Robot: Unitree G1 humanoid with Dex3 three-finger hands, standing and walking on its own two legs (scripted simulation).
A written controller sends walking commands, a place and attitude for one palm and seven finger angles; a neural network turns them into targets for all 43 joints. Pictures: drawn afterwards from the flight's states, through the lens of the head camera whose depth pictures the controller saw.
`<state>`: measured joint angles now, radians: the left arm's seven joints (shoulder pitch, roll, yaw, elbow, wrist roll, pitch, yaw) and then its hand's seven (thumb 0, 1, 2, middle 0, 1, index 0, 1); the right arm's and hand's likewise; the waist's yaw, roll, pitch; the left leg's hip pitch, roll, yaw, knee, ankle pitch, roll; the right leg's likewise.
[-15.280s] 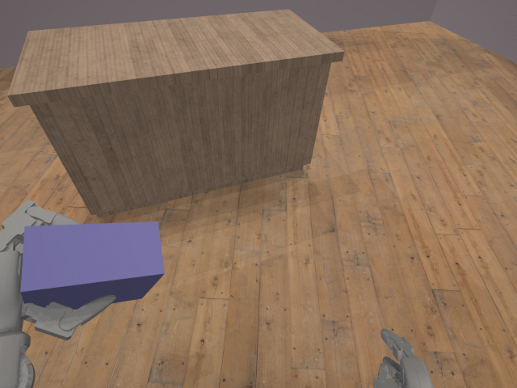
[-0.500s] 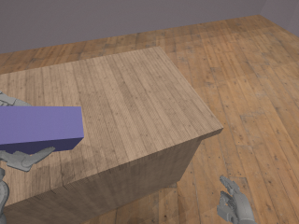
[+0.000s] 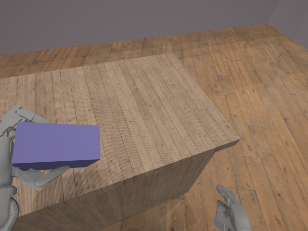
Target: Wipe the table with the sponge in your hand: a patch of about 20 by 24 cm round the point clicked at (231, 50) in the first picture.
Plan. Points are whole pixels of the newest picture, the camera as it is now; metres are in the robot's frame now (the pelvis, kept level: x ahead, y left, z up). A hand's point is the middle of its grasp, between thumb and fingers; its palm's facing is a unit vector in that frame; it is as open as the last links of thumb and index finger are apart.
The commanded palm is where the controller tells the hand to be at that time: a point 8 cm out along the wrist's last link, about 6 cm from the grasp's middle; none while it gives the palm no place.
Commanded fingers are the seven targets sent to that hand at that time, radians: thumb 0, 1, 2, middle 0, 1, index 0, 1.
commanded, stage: come to a stop and stand still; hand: left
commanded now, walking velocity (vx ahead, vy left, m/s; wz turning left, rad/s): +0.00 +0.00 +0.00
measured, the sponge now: (70, 148) +0.24 +0.21 +0.13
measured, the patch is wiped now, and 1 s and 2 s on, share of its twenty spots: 0.00 0.00 0.00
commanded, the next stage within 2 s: look again from close up in 0.10 s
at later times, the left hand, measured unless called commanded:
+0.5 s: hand (49, 145) +0.23 +0.24 +0.15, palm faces +0.37 -0.85 -0.39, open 10.7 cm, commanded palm +0.17 +0.27 +0.17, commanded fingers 0.00 0.10 1.30 -1.20 -1.60 -1.20 -1.60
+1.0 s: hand (67, 145) +0.23 +0.20 +0.15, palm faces +0.35 -0.86 -0.38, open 10.7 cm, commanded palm +0.17 +0.24 +0.17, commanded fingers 0.00 0.10 1.30 -1.20 -1.60 -1.20 -1.60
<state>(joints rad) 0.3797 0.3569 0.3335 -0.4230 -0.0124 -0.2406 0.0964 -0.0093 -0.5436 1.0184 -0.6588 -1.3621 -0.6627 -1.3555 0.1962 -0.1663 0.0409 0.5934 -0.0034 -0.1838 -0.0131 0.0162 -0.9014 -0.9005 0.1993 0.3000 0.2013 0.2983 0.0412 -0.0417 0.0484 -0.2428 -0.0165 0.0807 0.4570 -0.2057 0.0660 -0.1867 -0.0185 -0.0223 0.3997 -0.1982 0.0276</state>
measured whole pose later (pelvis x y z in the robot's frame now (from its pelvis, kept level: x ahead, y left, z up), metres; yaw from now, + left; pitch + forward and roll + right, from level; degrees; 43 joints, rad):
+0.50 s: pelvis +0.01 -0.01 +0.00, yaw +0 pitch +0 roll -1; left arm 0.44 0.38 0.34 -0.46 -0.03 -0.20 0.11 -0.01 -0.54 1.02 -0.66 -1.36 -0.66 -1.35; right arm 0.19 -0.20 0.02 0.58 0.00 -0.13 -0.04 0.02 -0.90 -0.90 0.20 0.30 0.20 0.30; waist 0.03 -0.02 0.05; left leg -0.23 0.00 0.07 0.44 -0.21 0.05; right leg -0.16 0.00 -0.03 0.36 -0.19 0.01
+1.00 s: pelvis +0.01 -0.04 +0.00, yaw -1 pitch +0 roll -1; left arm 0.43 0.39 0.35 -0.48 -0.06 -0.16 0.09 -0.01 -0.54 1.02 -0.66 -1.36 -0.66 -1.35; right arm 0.18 -0.17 0.01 0.55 0.01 -0.11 -0.03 0.01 -0.90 -0.90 0.20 0.30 0.20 0.30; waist 0.03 -0.03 0.05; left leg -0.25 0.04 0.06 0.45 -0.21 0.00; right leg -0.19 0.04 -0.03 0.40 -0.21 -0.03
